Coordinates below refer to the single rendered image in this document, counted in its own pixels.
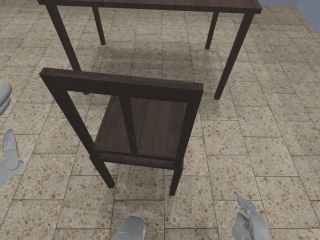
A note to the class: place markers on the robot left hand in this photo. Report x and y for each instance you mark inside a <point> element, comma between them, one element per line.
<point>11,165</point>

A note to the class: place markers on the left robot shin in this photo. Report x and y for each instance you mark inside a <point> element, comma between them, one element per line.
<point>136,215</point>

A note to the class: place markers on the chair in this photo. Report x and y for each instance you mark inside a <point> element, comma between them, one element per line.
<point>147,122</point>

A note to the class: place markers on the table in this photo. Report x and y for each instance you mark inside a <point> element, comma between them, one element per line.
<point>247,7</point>

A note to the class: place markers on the robot left thigh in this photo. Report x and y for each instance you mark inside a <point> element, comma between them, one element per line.
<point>133,228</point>

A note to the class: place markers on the robot right hand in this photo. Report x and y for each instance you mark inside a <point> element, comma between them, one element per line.
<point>254,228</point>

